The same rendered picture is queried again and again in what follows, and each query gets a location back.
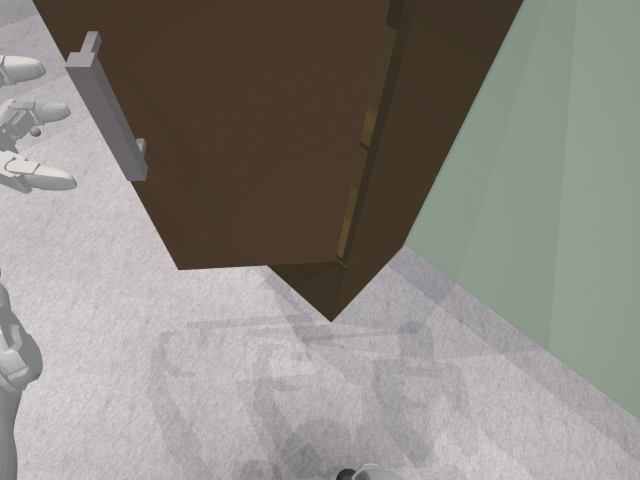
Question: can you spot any cupboard door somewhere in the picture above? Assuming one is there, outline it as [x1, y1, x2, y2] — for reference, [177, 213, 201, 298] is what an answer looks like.
[32, 0, 391, 270]

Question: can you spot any handle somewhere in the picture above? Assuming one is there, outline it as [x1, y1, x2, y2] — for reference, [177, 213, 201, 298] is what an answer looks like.
[65, 31, 148, 181]

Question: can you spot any robot left upper arm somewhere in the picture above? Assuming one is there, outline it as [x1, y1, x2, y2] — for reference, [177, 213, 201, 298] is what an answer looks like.
[0, 305, 43, 480]

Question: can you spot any right robot shin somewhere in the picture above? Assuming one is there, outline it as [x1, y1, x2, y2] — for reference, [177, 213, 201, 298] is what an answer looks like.
[352, 464, 379, 478]

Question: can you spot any left robot hand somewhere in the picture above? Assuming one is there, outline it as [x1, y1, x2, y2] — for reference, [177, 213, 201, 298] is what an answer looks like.
[0, 55, 77, 194]

